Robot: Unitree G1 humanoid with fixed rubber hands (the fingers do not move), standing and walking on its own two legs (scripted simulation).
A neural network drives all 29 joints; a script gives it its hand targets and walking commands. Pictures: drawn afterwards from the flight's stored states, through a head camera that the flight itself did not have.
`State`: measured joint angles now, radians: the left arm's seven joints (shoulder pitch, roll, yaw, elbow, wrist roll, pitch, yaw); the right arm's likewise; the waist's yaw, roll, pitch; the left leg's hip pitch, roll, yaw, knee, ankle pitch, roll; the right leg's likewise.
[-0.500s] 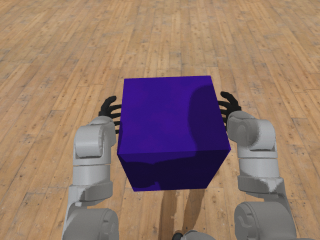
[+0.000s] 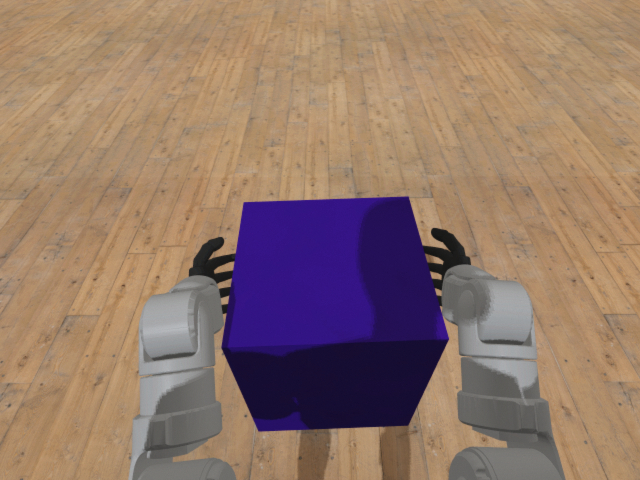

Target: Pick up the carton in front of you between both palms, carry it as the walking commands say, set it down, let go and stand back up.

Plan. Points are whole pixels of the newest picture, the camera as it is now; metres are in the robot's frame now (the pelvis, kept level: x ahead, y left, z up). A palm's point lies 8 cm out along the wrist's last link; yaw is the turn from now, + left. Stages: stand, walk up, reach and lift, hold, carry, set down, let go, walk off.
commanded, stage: carry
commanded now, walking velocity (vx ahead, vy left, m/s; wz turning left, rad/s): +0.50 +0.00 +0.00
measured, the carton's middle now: (330, 319) +0.32 +0.00 +0.03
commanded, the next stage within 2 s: none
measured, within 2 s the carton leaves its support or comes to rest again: neither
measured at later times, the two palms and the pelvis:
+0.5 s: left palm (249, 164) +0.57 +0.12 +0.09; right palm (426, 160) +0.58 -0.18 +0.09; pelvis +0.32 -0.03 -0.01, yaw +2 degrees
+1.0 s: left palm (244, 87) +0.88 +0.17 +0.08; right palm (377, 80) +0.89 -0.13 +0.09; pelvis +0.62 +0.01 +0.00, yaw +0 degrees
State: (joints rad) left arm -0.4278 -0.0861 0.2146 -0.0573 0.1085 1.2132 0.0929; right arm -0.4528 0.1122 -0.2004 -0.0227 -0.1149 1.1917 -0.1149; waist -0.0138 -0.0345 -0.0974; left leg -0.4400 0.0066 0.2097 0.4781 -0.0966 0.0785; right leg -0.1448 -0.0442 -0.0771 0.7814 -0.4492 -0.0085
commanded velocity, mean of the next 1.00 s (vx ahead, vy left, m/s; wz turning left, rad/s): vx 0.50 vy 0.00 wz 0.00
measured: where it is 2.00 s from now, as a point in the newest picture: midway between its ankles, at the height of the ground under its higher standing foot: (316, 296)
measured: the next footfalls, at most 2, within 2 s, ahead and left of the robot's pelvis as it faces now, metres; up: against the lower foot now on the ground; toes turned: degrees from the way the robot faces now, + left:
right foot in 0.44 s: +0.46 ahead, -0.12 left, +0.00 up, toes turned -9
left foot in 0.94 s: +0.76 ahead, +0.11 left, +0.00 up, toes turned +13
